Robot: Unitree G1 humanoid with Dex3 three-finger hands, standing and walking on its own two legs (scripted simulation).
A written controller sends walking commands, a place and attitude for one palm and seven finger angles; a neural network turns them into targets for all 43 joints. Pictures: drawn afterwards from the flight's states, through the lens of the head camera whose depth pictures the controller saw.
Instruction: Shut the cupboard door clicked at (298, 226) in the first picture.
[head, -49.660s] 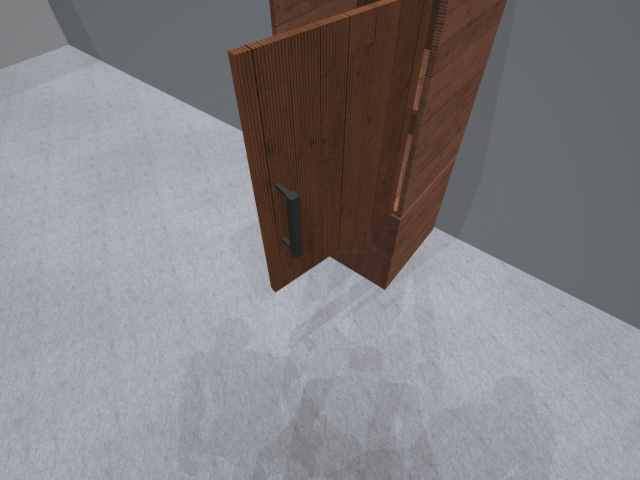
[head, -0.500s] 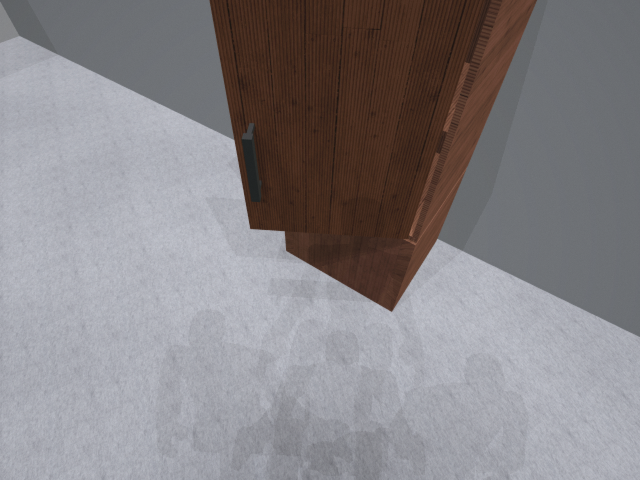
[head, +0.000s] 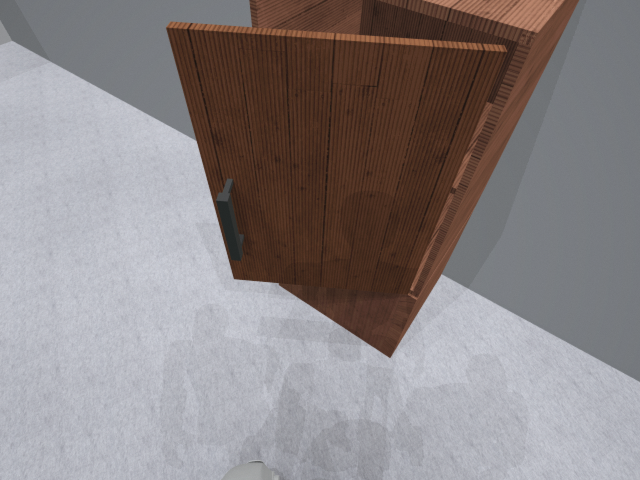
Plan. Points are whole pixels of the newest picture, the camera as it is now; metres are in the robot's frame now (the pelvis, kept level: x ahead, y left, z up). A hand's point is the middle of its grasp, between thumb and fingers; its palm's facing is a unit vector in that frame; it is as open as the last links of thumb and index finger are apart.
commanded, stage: come to a stop and stand still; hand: left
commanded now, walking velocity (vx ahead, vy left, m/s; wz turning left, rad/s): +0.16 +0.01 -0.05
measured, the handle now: (233, 221) +0.56 +0.20 -0.09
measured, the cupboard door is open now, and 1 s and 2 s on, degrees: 31 31 31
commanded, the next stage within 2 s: look again from close up in 1.26 s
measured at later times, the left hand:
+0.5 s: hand (201, 460) +0.17 +0.18 -0.17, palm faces +0.02 -0.97 -0.24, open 7.3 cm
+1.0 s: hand out of the picture +0.12 +0.20 -0.17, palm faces -0.03 -0.97 -0.24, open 7.4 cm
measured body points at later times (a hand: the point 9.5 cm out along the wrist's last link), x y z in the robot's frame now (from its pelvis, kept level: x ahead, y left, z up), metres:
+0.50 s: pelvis +0.10 -0.01 +0.00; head +0.16 -0.01 +0.44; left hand +0.17 +0.23 -0.15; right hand +0.16 -0.25 -0.16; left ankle +0.06 +0.11 -0.69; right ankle +0.11 -0.12 -0.74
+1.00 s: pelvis +0.08 +0.01 +0.00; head +0.11 +0.00 +0.45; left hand +0.12 +0.25 -0.15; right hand +0.12 -0.22 -0.16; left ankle +0.09 +0.12 -0.74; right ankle +0.04 -0.10 -0.74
